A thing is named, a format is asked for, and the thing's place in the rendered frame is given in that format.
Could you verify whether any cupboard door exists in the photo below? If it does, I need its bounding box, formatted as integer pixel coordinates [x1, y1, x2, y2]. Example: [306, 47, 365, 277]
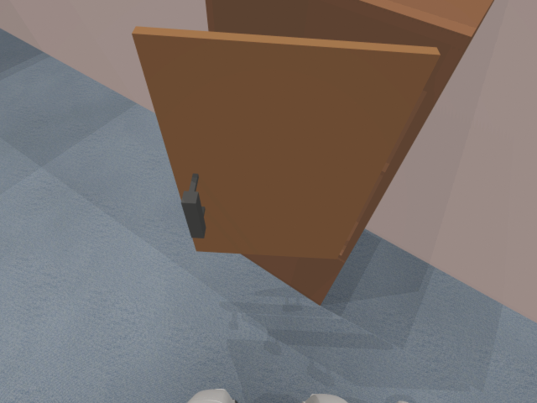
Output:
[132, 26, 441, 259]

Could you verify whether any handle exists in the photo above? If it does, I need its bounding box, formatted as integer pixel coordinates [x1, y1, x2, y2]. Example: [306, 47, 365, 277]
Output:
[181, 174, 206, 238]

